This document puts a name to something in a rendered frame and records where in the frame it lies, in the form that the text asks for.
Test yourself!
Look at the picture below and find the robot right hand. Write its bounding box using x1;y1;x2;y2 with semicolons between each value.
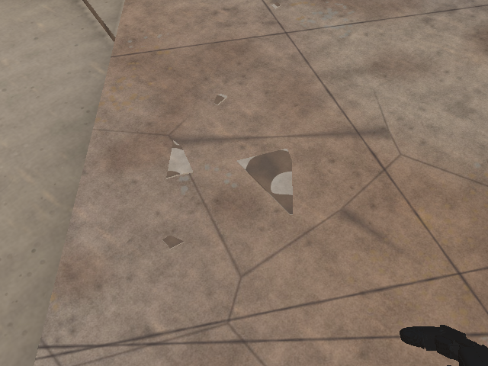
400;325;488;366

